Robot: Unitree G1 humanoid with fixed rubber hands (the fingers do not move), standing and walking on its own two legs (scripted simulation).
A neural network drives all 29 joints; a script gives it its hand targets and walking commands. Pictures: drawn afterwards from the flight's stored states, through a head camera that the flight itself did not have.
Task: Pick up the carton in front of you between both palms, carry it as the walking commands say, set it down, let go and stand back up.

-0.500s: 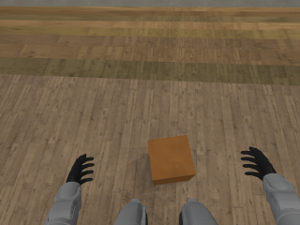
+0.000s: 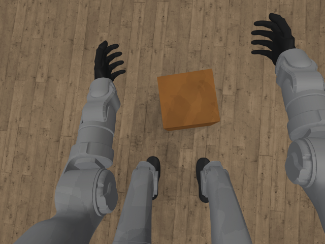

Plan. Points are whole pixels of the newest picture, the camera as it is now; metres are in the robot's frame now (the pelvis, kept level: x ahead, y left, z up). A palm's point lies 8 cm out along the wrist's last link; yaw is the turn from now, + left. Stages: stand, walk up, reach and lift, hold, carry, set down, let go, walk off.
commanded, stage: reach and lift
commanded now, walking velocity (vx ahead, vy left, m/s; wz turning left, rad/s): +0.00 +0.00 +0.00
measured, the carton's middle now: (187, 104) +0.48 -0.03 -0.51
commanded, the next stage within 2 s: none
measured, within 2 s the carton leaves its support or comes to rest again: leaves its support in 1.68 s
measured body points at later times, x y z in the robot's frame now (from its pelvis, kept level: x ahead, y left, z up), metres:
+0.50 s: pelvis +0.01 +0.01 -0.16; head +0.35 -0.01 +0.14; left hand +0.48 +0.18 -0.33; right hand +0.51 -0.22 -0.33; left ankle +0.10 +0.15 -0.60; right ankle +0.10 -0.10 -0.60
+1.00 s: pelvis -0.02 +0.01 -0.27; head +0.34 -0.02 -0.01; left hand +0.50 +0.19 -0.45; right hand +0.51 -0.19 -0.47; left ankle +0.10 +0.15 -0.60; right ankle +0.09 -0.10 -0.60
